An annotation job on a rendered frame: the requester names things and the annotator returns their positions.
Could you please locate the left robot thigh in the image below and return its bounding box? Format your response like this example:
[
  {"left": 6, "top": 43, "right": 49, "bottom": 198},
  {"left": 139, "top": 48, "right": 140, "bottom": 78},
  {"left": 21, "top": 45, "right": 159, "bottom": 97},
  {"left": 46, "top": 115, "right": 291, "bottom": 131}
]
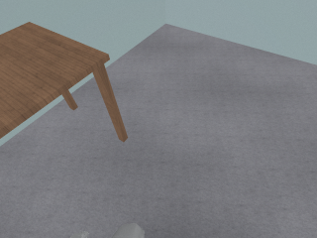
[{"left": 112, "top": 223, "right": 145, "bottom": 238}]

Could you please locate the table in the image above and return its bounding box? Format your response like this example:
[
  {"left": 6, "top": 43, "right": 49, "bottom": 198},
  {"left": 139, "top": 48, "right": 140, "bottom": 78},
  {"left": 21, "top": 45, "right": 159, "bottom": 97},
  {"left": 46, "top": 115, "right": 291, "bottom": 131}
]
[{"left": 0, "top": 22, "right": 128, "bottom": 142}]

